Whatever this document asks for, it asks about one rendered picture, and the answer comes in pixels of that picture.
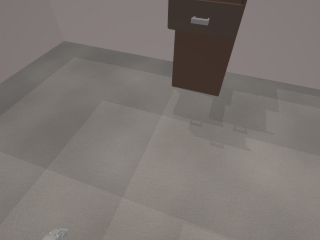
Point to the cabinet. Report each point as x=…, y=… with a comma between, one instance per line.
x=200, y=61

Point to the left robot hand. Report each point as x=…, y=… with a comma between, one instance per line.
x=56, y=234

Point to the handle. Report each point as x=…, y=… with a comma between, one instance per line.
x=200, y=21

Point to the drawer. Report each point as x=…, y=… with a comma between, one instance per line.
x=223, y=17

